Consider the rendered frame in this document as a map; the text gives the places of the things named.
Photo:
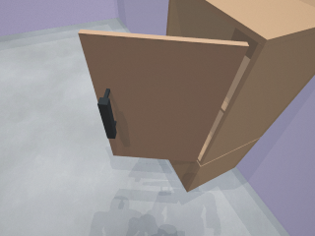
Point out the cupboard door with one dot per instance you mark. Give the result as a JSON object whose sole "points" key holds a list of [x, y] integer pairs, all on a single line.
{"points": [[165, 91]]}

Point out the handle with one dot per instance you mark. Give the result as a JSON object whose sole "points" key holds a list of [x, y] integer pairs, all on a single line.
{"points": [[106, 114]]}

